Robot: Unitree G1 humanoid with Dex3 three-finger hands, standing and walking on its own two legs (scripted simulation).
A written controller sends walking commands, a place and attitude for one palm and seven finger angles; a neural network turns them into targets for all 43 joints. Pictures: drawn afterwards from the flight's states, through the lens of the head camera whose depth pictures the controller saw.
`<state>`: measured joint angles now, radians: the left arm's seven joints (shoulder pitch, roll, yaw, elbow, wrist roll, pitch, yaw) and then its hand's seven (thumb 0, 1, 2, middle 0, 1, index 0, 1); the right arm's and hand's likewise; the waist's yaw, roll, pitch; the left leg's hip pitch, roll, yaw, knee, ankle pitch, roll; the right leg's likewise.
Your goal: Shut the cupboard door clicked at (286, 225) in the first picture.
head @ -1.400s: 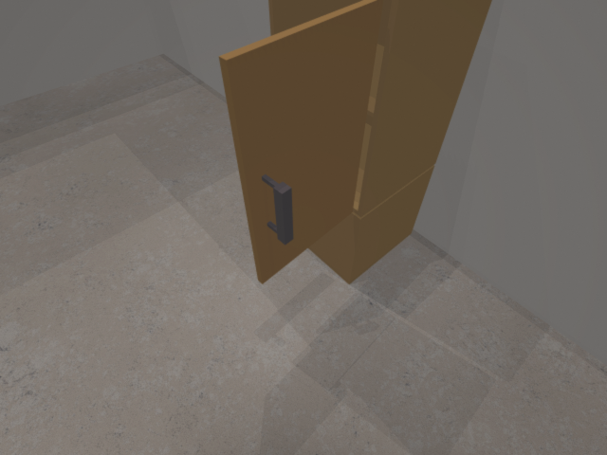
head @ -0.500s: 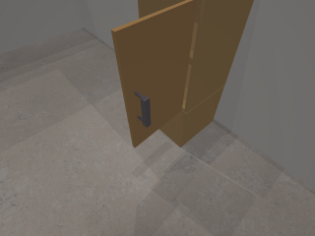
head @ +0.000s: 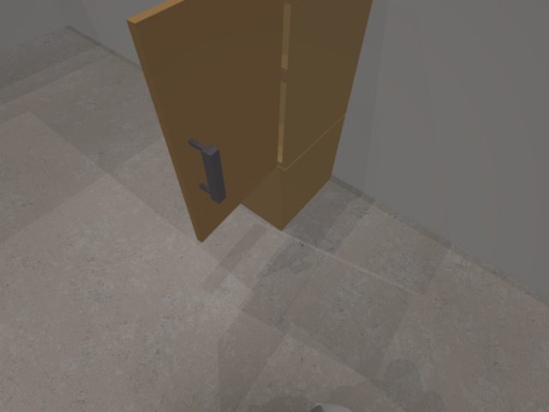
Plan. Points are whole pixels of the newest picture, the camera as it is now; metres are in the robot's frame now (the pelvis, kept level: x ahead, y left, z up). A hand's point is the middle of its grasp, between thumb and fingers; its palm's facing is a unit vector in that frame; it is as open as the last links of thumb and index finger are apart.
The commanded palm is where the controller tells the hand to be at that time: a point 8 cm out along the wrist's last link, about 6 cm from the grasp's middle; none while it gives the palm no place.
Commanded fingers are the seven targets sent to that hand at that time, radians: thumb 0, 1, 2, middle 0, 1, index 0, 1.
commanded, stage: walk around to get in front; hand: left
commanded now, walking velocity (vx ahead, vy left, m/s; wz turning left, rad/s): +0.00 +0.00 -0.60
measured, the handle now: (206, 171) +0.57 +0.19 -0.07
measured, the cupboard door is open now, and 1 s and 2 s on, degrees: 93 93 93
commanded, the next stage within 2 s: none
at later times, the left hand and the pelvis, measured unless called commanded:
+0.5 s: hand out of the picture +0.13 +0.15 -0.17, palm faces -0.26 -0.94 -0.21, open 7.4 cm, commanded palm none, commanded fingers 0.00 0.90 0.90 -0.20 -0.30 -0.20 -0.30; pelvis -0.02 -0.02 -0.01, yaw -18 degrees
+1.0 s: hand (235, 407) +0.15 +0.08 -0.17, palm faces -0.56 -0.80 -0.23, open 7.4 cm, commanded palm none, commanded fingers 0.00 0.90 0.90 -0.20 -0.30 -0.20 -0.30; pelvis -0.02 -0.05 +0.00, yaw -37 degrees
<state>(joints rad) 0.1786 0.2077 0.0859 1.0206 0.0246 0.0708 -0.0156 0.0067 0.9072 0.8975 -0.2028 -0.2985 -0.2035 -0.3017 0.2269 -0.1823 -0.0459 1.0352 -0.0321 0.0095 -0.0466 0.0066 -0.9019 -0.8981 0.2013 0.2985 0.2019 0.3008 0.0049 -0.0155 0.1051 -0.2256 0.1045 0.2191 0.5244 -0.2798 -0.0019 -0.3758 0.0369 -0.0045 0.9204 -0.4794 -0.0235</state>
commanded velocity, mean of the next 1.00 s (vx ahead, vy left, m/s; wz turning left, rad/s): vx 0.00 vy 0.00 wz -0.60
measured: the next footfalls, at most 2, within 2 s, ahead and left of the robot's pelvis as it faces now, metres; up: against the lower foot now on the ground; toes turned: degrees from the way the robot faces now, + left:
right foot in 0.16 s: +0.03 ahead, -0.15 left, +0.00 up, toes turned -8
left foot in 0.40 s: +0.07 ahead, +0.10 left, +0.00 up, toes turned -13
